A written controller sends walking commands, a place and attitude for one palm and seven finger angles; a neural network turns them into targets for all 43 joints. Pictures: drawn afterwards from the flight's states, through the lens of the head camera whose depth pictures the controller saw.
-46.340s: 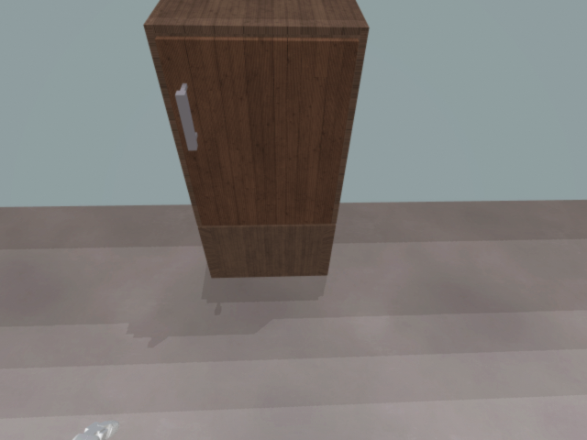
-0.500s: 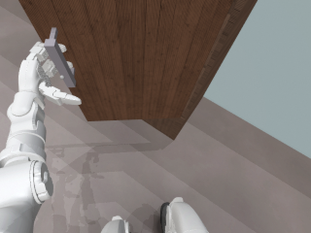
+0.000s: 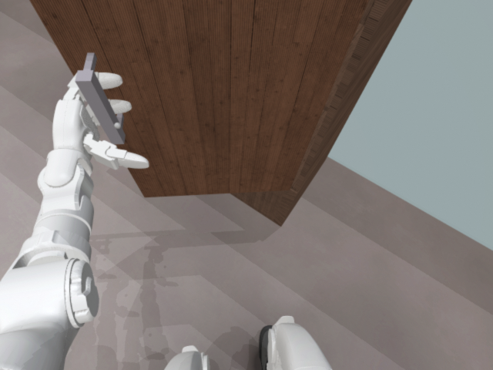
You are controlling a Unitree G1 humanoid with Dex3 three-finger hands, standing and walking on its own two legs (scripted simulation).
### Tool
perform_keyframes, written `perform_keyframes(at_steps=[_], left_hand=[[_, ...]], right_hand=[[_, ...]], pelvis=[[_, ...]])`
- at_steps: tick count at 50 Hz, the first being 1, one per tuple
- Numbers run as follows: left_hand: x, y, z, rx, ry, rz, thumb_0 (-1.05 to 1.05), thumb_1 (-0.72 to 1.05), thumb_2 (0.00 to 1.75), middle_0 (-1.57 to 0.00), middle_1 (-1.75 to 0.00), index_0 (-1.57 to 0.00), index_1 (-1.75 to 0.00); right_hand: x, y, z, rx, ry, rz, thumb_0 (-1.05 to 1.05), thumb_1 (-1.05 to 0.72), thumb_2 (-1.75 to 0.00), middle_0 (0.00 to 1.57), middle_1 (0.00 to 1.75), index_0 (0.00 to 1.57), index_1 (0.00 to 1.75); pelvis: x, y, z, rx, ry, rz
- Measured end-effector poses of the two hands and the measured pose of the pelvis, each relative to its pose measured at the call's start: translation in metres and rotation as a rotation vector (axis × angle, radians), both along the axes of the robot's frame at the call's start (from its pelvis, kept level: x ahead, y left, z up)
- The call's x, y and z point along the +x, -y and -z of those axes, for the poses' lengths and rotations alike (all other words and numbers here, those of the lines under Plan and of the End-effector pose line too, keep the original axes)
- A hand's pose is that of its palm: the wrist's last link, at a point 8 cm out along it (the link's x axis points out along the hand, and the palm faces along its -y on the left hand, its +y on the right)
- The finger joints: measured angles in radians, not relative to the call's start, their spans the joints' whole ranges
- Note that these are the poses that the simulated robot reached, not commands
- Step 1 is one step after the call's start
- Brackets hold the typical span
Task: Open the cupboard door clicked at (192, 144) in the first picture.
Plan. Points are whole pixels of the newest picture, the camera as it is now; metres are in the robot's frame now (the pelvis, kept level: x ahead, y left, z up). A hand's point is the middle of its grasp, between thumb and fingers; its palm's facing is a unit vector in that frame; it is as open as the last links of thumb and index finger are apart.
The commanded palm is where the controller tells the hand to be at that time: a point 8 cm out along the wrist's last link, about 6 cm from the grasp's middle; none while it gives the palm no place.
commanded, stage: slide the fingers in behind the handle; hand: left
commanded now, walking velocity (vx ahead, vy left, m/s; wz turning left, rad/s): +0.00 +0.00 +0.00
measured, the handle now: (105, 102) +0.54 +0.20 +0.06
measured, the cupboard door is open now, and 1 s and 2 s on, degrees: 39 38 70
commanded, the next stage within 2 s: close the thumb around the handle in 0.16 s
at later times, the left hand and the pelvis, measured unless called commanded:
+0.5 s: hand (118, 116) +0.51 +0.17 +0.06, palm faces -0.02 -1.00 -0.03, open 12.4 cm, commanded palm +0.48 +0.21 +0.06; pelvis +0.00 +0.00 -0.01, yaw +1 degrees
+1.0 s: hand (118, 120) +0.50 +0.17 +0.06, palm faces -0.01 -1.00 -0.03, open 5.6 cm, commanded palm +0.47 +0.21 +0.06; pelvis +0.01 +0.00 +0.00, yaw +1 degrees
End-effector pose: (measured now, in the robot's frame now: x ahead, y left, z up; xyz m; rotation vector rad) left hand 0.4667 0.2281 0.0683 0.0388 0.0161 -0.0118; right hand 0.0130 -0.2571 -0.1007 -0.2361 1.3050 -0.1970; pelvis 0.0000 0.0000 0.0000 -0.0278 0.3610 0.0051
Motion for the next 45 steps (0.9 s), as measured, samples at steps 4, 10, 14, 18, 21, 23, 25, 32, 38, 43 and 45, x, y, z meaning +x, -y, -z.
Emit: perform_keyframes(at_steps=[4, 10, 14, 18, 21, 23, 25, 32, 38, 43, 45], left_hand=[[0.0, 0.0, 0.0, -0.008, -0.002, -0.001, -0.01, -0.5, 0.3, -0.3, -1.2, -0.28, -1.2], [0.006, 0.0, 0.001, -0.005, 0.001, -0.003, -0.01, -0.5, 0.3, -0.3, -1.2, -0.29, -1.21], [0.011, 0.0, 0.001, -0.005, 0.002, -0.002, -0.01, -0.5, 0.3, -0.3, -1.2, -0.3, -1.22], [0.014, 0.0, 0.001, -0.008, 0.001, 0.001, -0.01, -0.47, 0.32, -0.3, -1.21, -0.3, -1.22], [0.017, -0.001, 0.002, -0.011, -0.003, 0.003, -0.01, -0.4, 0.35, -0.3, -1.21, -0.31, -1.23], [0.019, -0.001, 0.002, -0.012, -0.006, 0.005, -0.01, -0.33, 0.38, -0.31, -1.22, -0.31, -1.23], [0.02, -0.001, 0.003, -0.01, -0.006, 0.006, -0.01, -0.25, 0.41, -0.31, -1.23, -0.31, -1.24], [0.019, -0.001, 0.003, -0.011, -0.006, 0.004, -0.01, 0.1, 0.56, -0.34, -1.27, -0.32, -1.27], [0.018, -0.001, 0.003, -0.011, -0.007, 0.002, 0.0, 0.42, 0.7, -0.36, -1.3, -0.34, -1.3], [0.016, -0.001, 0.003, -0.007, -0.007, 0.0, 0.0, 0.67, 0.81, -0.38, -1.33, -0.35, -1.33], [0.014, -0.001, 0.003, -0.008, -0.007, -0.002, 0.01, 0.74, 0.84, -0.38, -1.33, -0.35, -1.33]], right_hand=[[0.0, 0.001, 0.002, 0.0, -0.009, -0.013, 0.0, -0.91, -0.9, 0.2, 0.3, 0.2, 0.3], [-0.001, 0.006, 0.004, -0.014, -0.019, -0.026, 0.0, -0.91, -0.9, 0.2, 0.3, 0.2, 0.3], [-0.003, 0.009, 0.004, -0.022, -0.029, -0.026, 0.0, -0.91, -0.9, 0.2, 0.3, 0.2, 0.3], [-0.006, 0.011, 0.004, -0.025, -0.039, -0.023, 0.0, -0.91, -0.9, 0.2, 0.3, 0.2, 0.3], [-0.007, 0.011, 0.003, -0.027, -0.047, -0.02, 0.0, -0.91, -0.9, 0.2, 0.3, 0.2, 0.3], [-0.008, 0.011, 0.002, -0.028, -0.05, -0.014, 0.0, -0.91, -0.9, 0.2, 0.3, 0.2, 0.3], [-0.009, 0.01, 0.002, -0.029, -0.05, -0.01, 0.0, -0.91, -0.9, 0.2, 0.3, 0.2, 0.3], [-0.009, 0.006, 0.0, -0.017, -0.057, -0.001, 0.0, -0.91, -0.9, 0.2, 0.3, 0.2, 0.3], [-0.003, 0.002, -0.001, -0.01, -0.05, -0.002, 0.0, -0.91, -0.9, 0.2, 0.3, 0.2, 0.3], [0.003, 0.0, 0.0, -0.004, -0.042, -0.003, 0.0, -0.91, -0.9, 0.2, 0.3, 0.2, 0.3], [0.005, -0.001, 0.0, -0.001, -0.039, -0.005, 0.0, -0.91, -0.9, 0.2, 0.3, 0.2, 0.3]], pelvis=[[-0.001, 0.001, 0.001, 0.001, 0.002, -0.007], [-0.003, 0.002, 0.003, 0.001, -0.011, -0.015], [-0.004, 0.003, 0.005, 0.002, -0.021, -0.015], [-0.003, 0.004, 0.006, 0.0, -0.028, -0.015], [-0.003, 0.004, 0.006, 0.0, -0.032, -0.013], [-0.003, 0.004, 0.006, -0.001, -0.034, -0.011], [-0.002, 0.004, 0.005, -0.002, -0.037, -0.011], [0.002, 0.002, 0.003, -0.004, -0.036, -0.006], [0.006, 0.0, 0.002, -0.006, -0.029, -0.008], [0.009, -0.002, 0.001, -0.007, -0.029, -0.009], [0.01, -0.002, 0.0, -0.008, -0.027, -0.011]])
